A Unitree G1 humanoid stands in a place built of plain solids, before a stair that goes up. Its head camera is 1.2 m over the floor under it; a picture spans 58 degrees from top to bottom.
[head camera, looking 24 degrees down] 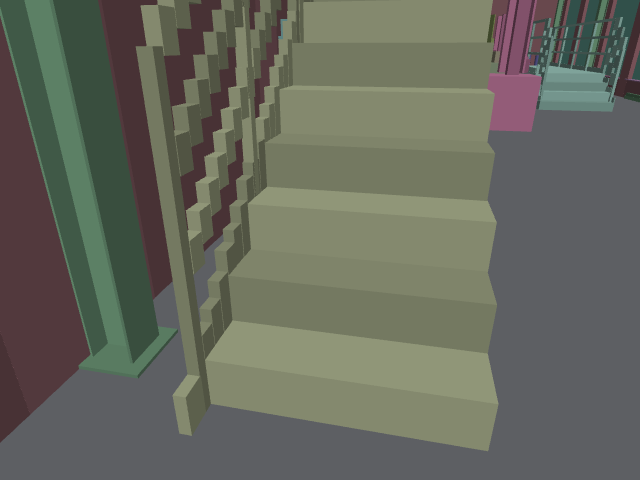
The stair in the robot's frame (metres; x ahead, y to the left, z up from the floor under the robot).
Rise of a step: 0.20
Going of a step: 0.25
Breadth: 1.02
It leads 12 degrees to the right of straight ahead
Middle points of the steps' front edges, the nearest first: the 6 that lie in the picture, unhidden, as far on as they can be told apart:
1.11 -0.05 0.20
1.35 -0.10 0.41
1.59 -0.15 0.61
1.83 -0.21 0.81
2.07 -0.26 1.02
2.31 -0.31 1.22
